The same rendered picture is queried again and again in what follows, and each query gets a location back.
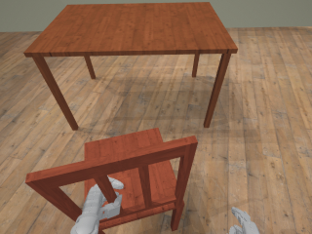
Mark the robot right hand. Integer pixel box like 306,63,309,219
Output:
229,207,260,234

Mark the chair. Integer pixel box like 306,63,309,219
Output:
25,128,198,234

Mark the robot left hand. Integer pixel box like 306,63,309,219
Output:
82,176,124,220

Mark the left robot forearm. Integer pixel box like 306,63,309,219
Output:
70,213,99,234

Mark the table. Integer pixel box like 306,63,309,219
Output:
24,2,238,131

